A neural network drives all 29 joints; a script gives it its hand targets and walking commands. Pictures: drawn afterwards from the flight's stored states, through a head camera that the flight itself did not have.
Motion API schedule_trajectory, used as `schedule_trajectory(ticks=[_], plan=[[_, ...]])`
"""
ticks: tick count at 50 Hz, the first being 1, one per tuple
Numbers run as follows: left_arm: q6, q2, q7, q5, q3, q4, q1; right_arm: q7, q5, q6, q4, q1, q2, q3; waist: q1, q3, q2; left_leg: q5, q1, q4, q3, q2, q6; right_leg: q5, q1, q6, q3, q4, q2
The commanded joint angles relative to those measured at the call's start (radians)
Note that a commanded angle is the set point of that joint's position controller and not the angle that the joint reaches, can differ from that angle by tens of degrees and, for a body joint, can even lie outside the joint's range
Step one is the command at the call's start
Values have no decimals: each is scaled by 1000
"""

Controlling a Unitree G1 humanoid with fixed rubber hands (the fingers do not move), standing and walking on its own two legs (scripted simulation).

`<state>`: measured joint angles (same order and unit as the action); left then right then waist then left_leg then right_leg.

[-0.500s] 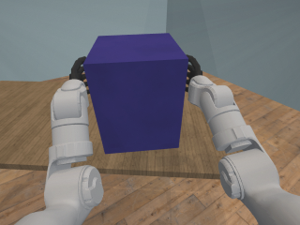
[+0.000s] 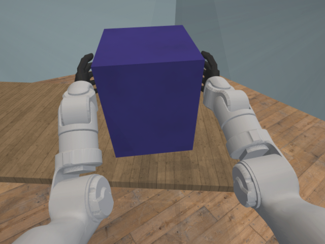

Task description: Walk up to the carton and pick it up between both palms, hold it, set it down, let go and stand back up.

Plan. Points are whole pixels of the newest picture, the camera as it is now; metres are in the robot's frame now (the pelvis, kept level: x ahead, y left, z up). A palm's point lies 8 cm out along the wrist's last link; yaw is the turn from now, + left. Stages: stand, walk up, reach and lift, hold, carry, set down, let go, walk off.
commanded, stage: set down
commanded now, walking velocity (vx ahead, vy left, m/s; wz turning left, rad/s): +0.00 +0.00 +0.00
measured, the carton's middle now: (149, 90) +0.42 +0.01 +0.24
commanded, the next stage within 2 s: none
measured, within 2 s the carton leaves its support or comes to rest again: neither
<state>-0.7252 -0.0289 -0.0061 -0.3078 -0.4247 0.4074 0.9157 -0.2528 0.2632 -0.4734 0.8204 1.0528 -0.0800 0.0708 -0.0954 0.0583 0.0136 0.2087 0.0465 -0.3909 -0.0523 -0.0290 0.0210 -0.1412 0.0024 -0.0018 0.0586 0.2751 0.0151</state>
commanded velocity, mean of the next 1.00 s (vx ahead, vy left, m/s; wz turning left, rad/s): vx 0.00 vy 0.00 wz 0.00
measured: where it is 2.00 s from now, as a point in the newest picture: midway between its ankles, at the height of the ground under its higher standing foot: outside the picture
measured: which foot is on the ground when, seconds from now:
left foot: down 0.00-1.00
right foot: down 0.00-1.00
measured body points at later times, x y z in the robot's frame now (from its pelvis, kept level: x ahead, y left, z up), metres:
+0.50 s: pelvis +0.00 +0.01 +0.00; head -0.05 +0.03 +0.45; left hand +0.41 +0.16 +0.23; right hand +0.40 -0.13 +0.20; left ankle +0.01 +0.13 -0.75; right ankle +0.02 -0.12 -0.75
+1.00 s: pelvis +0.00 +0.01 +0.00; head -0.05 +0.03 +0.45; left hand +0.42 +0.15 +0.20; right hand +0.40 -0.14 +0.18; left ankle +0.01 +0.13 -0.75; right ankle +0.02 -0.12 -0.75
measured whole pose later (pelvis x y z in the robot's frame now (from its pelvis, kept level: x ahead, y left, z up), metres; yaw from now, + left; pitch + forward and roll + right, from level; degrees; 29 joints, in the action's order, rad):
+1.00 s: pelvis +0.00 +0.01 +0.00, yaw +1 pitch -7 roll -1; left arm -0.43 -0.01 -0.07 -0.29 -0.33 0.65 0.85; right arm -0.16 0.04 -0.12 0.94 0.84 -0.01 0.23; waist -0.07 0.00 0.04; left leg 0.20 0.04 -0.37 -0.06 -0.01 0.01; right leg -0.14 0.01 0.01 0.06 0.26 0.00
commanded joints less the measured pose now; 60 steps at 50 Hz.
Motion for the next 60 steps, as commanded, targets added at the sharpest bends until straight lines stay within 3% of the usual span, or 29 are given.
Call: schedule_trajectory(ticks=[1,2,3,4,6,7,9,11,14,17,19,24,25,28,32,34,37,41,42,45,48,50,54,55,57,60], plan=[[90,598,153,153,429,-95,797,128,53,159,-288,821,576,-206,-7,386,-77,-266,-59,53,55,73,39,198,162,38,20,-9,60],[102,594,155,144,431,-73,759,124,39,178,-277,805,590,-194,-3,381,-67,-273,-66,51,58,82,35,193,160,42,24,-11,55],[108,599,160,135,428,-55,758,125,25,194,-265,802,582,-183,-23,359,-51,-268,-69,48,62,75,33,202,168,45,27,-17,54],[124,581,164,138,427,-58,743,127,4,213,-263,800,594,-173,-15,365,-48,-287,-84,51,63,75,29,222,186,51,33,-12,51],[150,585,166,141,462,-78,745,134,-13,263,-294,791,560,-178,-29,404,-74,-309,-94,39,70,85,35,253,209,42,36,-9,49],[160,577,163,135,449,-62,725,135,-24,279,-304,784,574,-194,-20,407,-42,-327,-97,35,64,80,34,259,210,54,45,-3,51],[182,602,167,142,469,-73,709,136,-30,314,-350,786,611,-216,-7,447,-39,-352,-100,27,72,84,27,329,243,56,46,9,46],[196,615,157,171,517,-105,692,132,-29,347,-373,806,591,-245,-25,499,-53,-414,-121,9,64,89,33,396,272,59,55,19,45],[200,649,155,155,536,-94,651,133,-28,369,-428,802,593,-278,-16,474,-59,-439,-140,0,69,98,46,412,252,67,63,20,41],[198,668,150,168,565,-81,641,140,-63,390,-387,787,554,-248,-24,445,-74,-375,-133,19,61,78,43,269,222,46,78,-6,45],[209,681,139,162,565,-78,637,142,-68,402,-424,797,574,-246,-31,462,-70,-383,-151,8,64,81,42,282,186,47,73,-4,41],[218,670,134,153,532,-7,584,157,-94,399,-389,775,582,-240,8,460,-26,-382,-132,19,70,75,37,298,191,52,69,5,39],[222,664,132,148,534,-27,596,159,-100,401,-383,769,569,-242,0,460,-27,-373,-123,19,67,72,37,296,203,51,70,2,38],[220,657,138,129,494,50,589,167,-128,400,-320,745,565,-193,11,384,-25,-289,-109,53,68,61,31,169,147,42,79,-12,38],[240,645,134,141,489,78,590,191,-158,427,-283,769,537,-132,5,393,-54,-270,-135,58,81,57,44,134,123,36,86,-25,39],[253,673,127,137,506,66,623,191,-167,438,-228,738,547,-116,-17,388,-80,-308,-149,52,82,57,56,156,102,25,89,-29,43],[278,672,121,136,498,96,659,200,-188,440,-176,718,546,-87,-26,375,-88,-274,-135,58,73,56,59,126,95,19,88,-34,37],[297,652,122,133,461,154,647,219,-220,458,-191,755,543,-63,4,392,-65,-186,-109,83,84,45,40,60,99,23,85,-40,30],[310,651,113,141,474,135,662,222,-205,463,-167,767,558,-72,17,407,-71,-214,-120,70,77,44,45,89,99,20,83,-33,28],[340,683,100,149,496,117,676,223,-199,471,-171,721,595,-102,-4,462,-87,-339,-137,43,75,55,53,205,115,23,75,-12,30],[344,647,106,142,456,184,639,212,-196,465,-226,755,603,-130,36,458,-28,-299,-85,46,82,61,29,222,154,34,59,-5,23],[358,672,104,149,473,160,654,217,-199,465,-200,739,614,-120,22,446,-51,-301,-84,48,87,64,37,229,141,31,60,-9,26],[359,637,118,122,416,222,608,213,-228,454,-166,688,617,-91,29,389,-11,-248,-38,74,87,65,23,221,169,40,53,-13,15],[361,631,122,120,410,217,617,213,-230,455,-160,677,603,-70,23,402,-31,-246,-36,73,93,70,27,233,179,38,50,-7,16],[375,629,123,126,414,189,632,214,-247,462,-169,658,615,-78,13,427,-42,-262,-48,66,91,68,34,244,180,42,66,6,20],[404,637,119,134,428,176,642,219,-243,483,-198,682,645,-105,25,489,-28,-314,-61,49,82,66,30,318,184,37,58,19,16]])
